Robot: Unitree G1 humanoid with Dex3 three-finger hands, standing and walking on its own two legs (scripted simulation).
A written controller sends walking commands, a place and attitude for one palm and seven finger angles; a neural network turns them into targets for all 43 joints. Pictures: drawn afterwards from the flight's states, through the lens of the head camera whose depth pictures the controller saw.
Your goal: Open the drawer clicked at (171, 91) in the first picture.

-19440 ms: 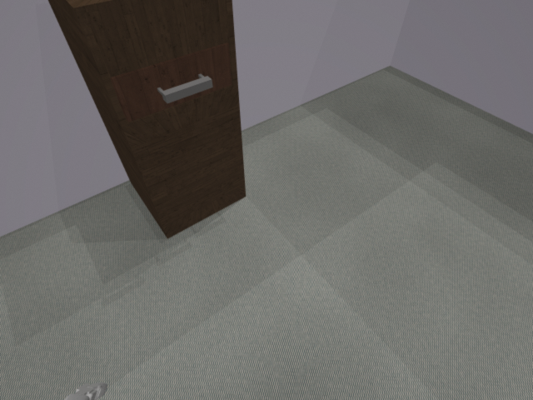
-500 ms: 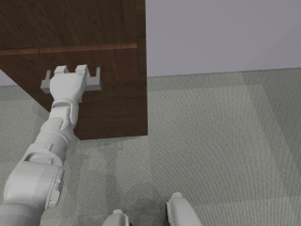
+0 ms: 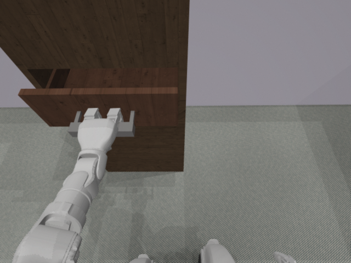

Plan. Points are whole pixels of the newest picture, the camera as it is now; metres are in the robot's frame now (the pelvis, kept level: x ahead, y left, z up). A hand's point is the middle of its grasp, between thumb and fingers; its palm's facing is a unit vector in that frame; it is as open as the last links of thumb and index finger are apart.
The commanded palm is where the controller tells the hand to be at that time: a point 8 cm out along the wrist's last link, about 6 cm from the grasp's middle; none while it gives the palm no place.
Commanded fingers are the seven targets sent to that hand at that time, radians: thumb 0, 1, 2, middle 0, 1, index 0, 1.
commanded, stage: pull the drawer open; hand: left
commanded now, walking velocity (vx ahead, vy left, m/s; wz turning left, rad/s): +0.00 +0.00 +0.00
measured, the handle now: (104, 122) +0.46 +0.19 -0.01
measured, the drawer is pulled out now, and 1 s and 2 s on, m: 0.08 0.21 0.30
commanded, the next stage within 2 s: open the thumb to release the handle in 1.96 s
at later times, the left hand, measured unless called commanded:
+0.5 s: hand (102, 160) +0.36 +0.18 -0.03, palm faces -0.03 -0.02 -1.00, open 6.1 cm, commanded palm +0.32 +0.19 +0.02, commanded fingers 0.00 0.90 0.90 -0.40 -1.35 -0.40 -1.35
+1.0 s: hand (97, 191) +0.29 +0.18 -0.03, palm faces -0.01 -0.03 -1.00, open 6.0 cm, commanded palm +0.25 +0.19 +0.02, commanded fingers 0.00 0.90 0.90 -0.40 -1.35 -0.40 -1.35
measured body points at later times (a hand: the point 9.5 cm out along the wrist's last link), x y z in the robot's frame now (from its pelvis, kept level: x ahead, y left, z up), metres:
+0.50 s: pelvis -0.01 +0.00 +0.00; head +0.07 -0.03 +0.45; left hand +0.36 +0.18 +0.02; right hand +0.09 -0.27 -0.13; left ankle -0.05 +0.13 -0.68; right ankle +0.03 -0.12 -0.68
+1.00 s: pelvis -0.01 -0.01 +0.01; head +0.05 -0.04 +0.45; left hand +0.28 +0.18 +0.02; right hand +0.16 -0.25 -0.11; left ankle -0.05 +0.13 -0.68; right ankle +0.03 -0.12 -0.68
